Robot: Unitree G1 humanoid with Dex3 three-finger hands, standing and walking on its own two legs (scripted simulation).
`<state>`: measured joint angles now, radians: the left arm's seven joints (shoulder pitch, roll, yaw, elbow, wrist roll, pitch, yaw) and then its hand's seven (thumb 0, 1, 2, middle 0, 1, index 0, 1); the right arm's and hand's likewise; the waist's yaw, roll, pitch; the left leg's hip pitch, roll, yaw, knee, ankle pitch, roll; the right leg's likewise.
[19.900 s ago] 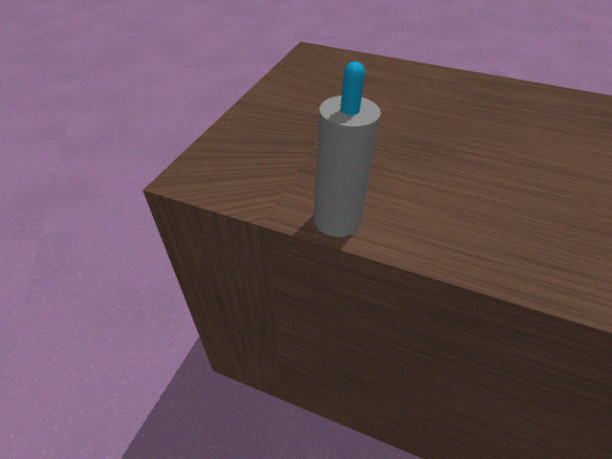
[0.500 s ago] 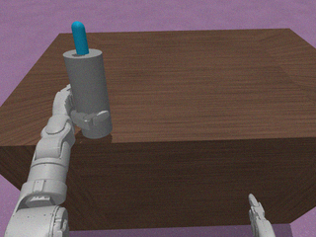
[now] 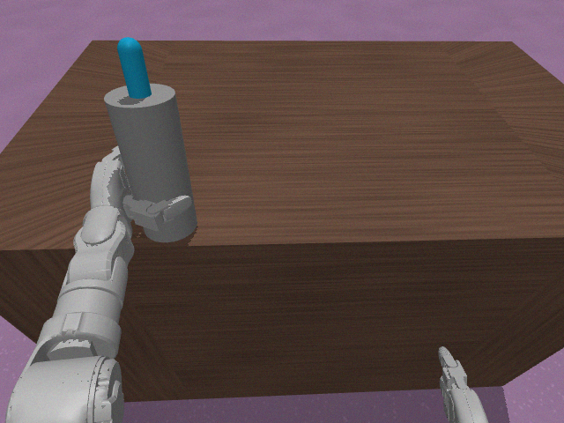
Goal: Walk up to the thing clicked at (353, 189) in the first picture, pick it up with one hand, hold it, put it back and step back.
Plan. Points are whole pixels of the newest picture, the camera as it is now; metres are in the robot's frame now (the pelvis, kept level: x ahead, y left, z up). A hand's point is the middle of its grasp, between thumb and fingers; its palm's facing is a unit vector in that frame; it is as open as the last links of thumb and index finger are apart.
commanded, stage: open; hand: left
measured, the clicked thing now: (153, 148) +0.45 +0.15 +0.19
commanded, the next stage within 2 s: withdraw in 0.46 s
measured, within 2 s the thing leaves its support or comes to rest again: rests again in 0.90 s
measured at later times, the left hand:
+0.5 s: hand (156, 171) +0.46 +0.16 +0.15, palm faces +0.10 -0.99 +0.01, open 14.6 cm
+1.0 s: hand (72, 119) +0.47 +0.24 +0.23, palm faces +0.18 -0.98 -0.03, open 17.2 cm
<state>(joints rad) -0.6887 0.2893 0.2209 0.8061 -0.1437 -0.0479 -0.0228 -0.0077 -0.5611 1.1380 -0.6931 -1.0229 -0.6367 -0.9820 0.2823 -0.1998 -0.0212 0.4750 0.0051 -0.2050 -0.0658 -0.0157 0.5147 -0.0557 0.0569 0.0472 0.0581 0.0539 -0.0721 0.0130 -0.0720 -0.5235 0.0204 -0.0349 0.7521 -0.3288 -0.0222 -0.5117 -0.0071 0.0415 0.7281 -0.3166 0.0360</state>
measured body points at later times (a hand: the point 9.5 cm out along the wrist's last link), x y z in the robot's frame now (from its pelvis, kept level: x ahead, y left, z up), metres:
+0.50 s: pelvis +0.00 +0.00 +0.00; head +0.03 +0.01 +0.45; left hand +0.45 +0.21 +0.15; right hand +0.15 -0.25 -0.06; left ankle +0.03 +0.13 -0.71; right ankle +0.03 -0.14 -0.71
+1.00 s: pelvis +0.02 +0.00 +0.01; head +0.03 +0.00 +0.46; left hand +0.45 +0.29 +0.23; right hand +0.18 -0.25 -0.04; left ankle +0.03 +0.13 -0.71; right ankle +0.03 -0.14 -0.71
